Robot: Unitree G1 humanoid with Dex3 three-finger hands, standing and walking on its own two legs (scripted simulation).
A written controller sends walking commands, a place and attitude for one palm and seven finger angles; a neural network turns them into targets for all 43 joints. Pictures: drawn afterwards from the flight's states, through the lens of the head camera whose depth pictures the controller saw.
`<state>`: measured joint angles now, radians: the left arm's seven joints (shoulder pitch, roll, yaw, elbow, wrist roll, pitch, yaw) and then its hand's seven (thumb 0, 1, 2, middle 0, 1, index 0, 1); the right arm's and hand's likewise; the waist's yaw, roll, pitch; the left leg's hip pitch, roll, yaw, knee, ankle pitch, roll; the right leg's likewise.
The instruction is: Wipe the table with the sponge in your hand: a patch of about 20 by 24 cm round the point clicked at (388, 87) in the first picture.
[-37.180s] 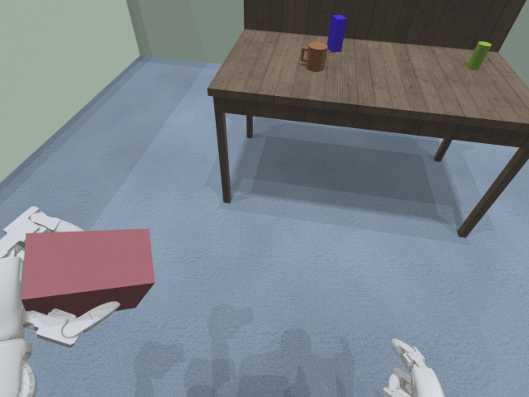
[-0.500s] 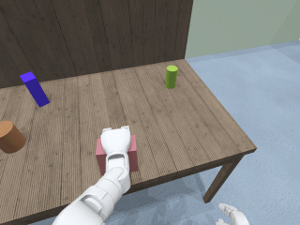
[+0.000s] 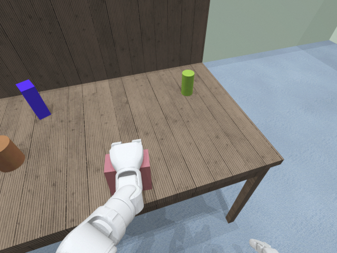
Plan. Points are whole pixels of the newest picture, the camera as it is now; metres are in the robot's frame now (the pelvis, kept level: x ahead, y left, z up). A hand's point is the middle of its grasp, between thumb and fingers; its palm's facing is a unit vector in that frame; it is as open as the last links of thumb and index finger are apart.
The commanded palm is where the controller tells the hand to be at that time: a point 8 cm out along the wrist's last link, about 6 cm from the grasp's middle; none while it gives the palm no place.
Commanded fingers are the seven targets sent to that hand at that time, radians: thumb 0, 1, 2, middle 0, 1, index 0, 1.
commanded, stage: slide back across to the middle lane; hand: left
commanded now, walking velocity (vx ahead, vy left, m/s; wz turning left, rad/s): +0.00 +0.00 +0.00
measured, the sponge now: (130, 176) +0.35 +0.14 -0.07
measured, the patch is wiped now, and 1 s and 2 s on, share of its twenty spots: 1.00 1.00 1.00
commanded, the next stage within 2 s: wipe forward along the middle lane in 0.60 s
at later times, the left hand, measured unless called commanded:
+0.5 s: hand (108, 173) +0.33 +0.19 -0.02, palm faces -0.08 -0.08 -0.99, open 10.4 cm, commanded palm +0.29 +0.19 +0.03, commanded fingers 0.00 0.10 1.30 -1.20 -1.60 -1.20 -1.60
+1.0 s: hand (99, 172) +0.33 +0.22 -0.02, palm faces -0.09 -0.03 -1.00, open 10.4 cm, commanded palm +0.31 +0.21 +0.02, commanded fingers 0.00 0.10 1.30 -1.20 -1.60 -1.20 -1.60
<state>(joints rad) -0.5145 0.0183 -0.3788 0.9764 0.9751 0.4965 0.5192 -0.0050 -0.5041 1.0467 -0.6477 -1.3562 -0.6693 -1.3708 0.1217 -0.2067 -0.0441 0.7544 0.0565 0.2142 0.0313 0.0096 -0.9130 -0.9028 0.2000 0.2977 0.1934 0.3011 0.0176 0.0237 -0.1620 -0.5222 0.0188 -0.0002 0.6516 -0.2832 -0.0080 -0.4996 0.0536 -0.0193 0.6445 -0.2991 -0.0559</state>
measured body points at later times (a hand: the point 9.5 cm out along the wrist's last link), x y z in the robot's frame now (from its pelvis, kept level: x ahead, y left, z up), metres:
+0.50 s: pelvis +0.01 +0.00 +0.01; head +0.00 -0.01 +0.46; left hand +0.32 +0.19 +0.04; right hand +0.20 -0.23 -0.10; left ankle +0.02 +0.13 -0.72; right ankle +0.01 -0.09 -0.72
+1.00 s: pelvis +0.00 +0.01 +0.00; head +0.01 -0.01 +0.45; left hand +0.33 +0.22 +0.03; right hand +0.17 -0.22 -0.12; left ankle +0.02 +0.13 -0.72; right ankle +0.01 -0.09 -0.72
